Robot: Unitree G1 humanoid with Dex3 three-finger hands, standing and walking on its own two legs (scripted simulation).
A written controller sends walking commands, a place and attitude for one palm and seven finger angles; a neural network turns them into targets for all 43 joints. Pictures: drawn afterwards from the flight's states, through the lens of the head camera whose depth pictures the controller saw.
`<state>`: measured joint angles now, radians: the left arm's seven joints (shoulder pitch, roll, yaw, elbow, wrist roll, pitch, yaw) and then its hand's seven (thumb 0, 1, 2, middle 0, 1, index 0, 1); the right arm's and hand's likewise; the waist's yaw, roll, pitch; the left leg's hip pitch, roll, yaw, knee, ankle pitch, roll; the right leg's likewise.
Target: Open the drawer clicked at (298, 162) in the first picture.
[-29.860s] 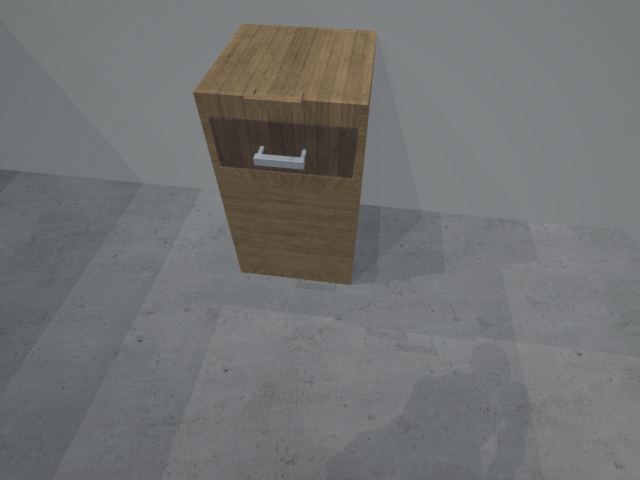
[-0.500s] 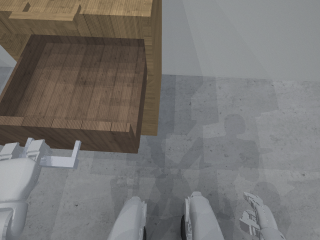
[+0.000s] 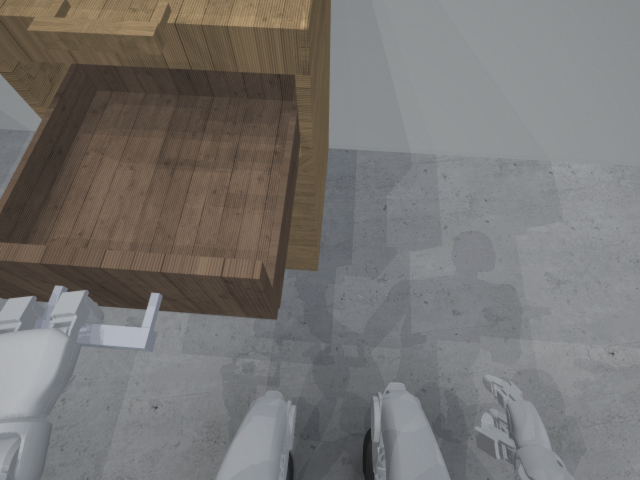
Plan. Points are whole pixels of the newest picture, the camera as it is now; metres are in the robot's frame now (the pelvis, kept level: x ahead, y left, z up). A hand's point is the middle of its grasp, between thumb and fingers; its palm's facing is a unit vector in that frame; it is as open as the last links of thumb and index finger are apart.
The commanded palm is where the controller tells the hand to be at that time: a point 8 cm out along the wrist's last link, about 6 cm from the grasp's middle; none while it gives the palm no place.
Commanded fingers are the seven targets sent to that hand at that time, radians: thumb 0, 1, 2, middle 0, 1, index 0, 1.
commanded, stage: pull the drawer open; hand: left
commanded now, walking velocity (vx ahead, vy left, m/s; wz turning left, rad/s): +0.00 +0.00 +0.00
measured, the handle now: (100, 317) +0.29 +0.28 +0.00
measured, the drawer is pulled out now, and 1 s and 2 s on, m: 0.28 0.30 0.29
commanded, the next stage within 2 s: open the thumb to release the handle in 0.36 s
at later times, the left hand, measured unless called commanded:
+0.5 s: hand (56, 379) +0.22 +0.32 -0.02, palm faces -0.07 +0.02 -1.00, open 5.8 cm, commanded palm +0.20 +0.33 +0.01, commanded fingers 0.00 0.69 0.81 -0.38 -1.33 -0.38 -1.33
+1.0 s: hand (52, 372) +0.23 +0.33 -0.03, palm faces -0.07 +0.01 -1.00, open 12.7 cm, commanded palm +0.21 +0.34 +0.01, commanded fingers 0.00 -0.50 0.30 -0.30 -1.20 -0.30 -1.20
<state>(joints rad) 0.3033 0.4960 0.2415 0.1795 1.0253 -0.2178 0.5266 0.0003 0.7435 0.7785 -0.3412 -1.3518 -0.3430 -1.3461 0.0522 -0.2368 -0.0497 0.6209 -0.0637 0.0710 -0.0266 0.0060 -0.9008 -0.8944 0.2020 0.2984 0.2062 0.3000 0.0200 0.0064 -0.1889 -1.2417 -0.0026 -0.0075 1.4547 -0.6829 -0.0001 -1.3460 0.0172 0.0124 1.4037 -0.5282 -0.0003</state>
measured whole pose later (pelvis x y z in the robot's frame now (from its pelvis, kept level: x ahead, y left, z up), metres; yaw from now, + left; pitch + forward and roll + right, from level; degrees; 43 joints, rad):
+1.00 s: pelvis -0.03 -0.02 -0.02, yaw +1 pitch +26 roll +0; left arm 0.11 0.58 0.27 0.33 0.99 -0.31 0.43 0.00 -0.31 0.38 -0.33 -1.22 -0.33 -1.22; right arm 0.09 -0.26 -0.03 0.68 -0.05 0.04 -0.09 0.01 -0.90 -0.89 0.20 0.30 0.21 0.30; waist 0.05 0.01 -0.17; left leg -1.32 -0.01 -0.05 1.52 -0.65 -0.03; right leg -1.41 0.01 -0.02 1.46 -0.50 -0.03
